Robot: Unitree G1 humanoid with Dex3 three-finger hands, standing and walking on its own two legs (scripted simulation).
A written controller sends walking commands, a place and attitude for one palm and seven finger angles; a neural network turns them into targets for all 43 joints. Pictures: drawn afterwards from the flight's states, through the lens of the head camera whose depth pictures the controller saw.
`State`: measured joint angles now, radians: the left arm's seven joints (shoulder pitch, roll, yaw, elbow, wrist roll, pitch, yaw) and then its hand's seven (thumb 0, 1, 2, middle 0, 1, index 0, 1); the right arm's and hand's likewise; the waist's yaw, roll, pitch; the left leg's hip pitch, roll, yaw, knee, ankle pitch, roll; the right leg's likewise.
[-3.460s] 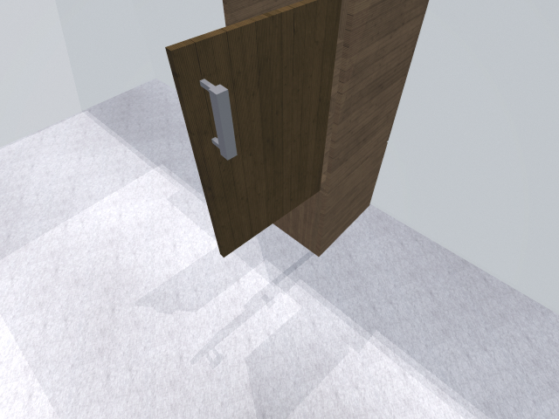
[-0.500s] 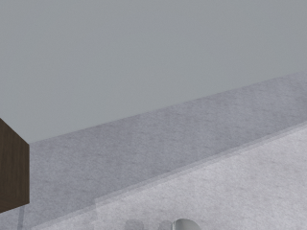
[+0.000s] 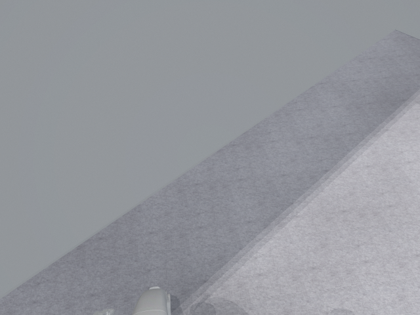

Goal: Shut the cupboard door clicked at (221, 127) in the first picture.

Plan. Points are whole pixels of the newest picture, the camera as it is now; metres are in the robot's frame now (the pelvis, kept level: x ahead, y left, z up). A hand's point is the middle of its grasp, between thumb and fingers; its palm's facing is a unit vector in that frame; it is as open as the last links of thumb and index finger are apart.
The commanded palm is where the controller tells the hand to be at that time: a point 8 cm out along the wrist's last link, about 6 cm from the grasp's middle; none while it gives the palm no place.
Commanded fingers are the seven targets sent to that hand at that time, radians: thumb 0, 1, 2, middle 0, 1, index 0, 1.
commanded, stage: walk to a spot facing it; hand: left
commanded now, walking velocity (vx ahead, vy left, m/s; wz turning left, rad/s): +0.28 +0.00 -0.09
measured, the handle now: out of the picture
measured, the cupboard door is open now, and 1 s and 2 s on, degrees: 84 84 84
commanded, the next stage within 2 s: turn to face it in 0.04 s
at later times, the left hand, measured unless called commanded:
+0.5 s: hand (129, 274) +0.23 +0.20 -0.19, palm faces +0.15 -0.97 -0.17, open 7.3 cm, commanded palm none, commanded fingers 0.00 0.90 0.90 -0.20 -0.30 -0.20 -0.30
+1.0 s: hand (148, 207) +0.38 +0.17 -0.14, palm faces +0.31 -0.91 -0.28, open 7.3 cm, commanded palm none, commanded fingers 0.00 0.90 0.90 -0.20 -0.30 -0.20 -0.30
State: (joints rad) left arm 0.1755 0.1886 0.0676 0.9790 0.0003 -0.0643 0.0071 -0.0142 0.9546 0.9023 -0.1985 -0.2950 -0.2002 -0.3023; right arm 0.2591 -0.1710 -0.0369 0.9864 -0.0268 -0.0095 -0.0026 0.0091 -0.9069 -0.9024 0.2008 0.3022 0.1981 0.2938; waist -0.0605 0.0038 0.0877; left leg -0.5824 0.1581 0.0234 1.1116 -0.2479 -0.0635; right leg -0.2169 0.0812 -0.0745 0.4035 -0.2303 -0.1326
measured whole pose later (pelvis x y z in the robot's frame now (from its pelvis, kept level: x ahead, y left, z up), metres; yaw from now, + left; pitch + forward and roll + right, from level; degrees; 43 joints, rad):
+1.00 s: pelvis +0.30 -0.05 +0.00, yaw +23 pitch +2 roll +3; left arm 0.08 0.16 0.02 0.88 0.01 -0.01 0.03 0.00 0.91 0.90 -0.20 -0.29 -0.20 -0.30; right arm 0.24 -0.26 -0.09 0.98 -0.02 0.08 0.01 0.01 -0.91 -0.90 0.20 0.30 0.20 0.29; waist -0.08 0.03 0.08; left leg -0.52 0.00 -0.01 1.16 -0.42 -0.08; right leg -0.23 -0.05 -0.10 0.50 -0.31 -0.04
